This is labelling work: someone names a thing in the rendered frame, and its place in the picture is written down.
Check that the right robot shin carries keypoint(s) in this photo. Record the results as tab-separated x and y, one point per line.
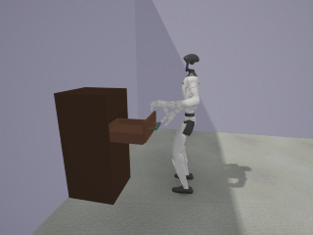
185	162

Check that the robot torso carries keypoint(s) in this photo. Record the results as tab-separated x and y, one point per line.
186	95

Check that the drawer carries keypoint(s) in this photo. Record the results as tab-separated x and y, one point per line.
132	130

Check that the right robot hand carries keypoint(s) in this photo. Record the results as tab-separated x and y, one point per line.
170	116

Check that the left robot hand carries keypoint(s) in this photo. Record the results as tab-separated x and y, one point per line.
160	104

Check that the robot right forearm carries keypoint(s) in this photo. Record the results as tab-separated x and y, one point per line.
177	110

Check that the handle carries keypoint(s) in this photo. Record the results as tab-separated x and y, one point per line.
157	125

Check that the left robot upper arm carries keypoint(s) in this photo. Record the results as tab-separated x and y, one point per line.
193	86

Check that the cabinet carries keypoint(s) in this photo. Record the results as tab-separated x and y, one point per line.
96	169

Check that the robot left forearm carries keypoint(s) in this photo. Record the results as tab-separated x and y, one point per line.
182	103

